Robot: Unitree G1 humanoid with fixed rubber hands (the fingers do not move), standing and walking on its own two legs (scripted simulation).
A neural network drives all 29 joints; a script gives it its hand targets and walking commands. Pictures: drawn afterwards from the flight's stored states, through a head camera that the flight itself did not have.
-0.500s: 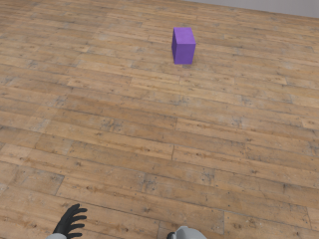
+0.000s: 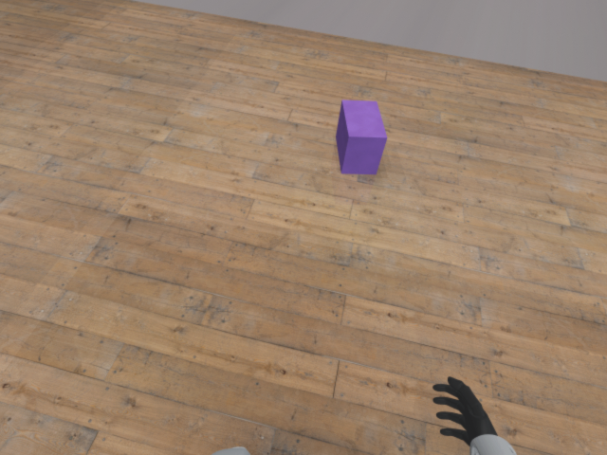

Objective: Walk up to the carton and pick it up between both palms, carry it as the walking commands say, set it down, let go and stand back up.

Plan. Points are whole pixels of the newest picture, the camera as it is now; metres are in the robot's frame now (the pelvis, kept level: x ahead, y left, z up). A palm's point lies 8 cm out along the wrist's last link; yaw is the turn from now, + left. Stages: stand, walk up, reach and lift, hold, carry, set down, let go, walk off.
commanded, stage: walk up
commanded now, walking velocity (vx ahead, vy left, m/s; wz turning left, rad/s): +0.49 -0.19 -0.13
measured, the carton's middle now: (359, 137) +1.60 -0.19 -0.65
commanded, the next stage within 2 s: none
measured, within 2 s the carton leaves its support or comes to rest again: neither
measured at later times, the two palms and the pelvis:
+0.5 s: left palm (248, 271) +0.43 +0.13 -0.12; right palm out of the picture +0.12 -0.30 -0.13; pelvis +0.25 -0.08 -0.01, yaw +0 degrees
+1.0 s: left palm (232, 299) +0.38 +0.15 -0.13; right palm (449, 190) +0.69 -0.27 -0.10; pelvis +0.50 -0.06 +0.00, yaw -1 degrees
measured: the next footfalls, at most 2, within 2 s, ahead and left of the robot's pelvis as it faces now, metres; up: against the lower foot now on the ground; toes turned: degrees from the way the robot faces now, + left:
right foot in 0.46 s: +0.38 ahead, -0.19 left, +0.00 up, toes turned -8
left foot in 1.00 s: +0.64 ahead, +0.05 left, +0.00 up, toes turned +8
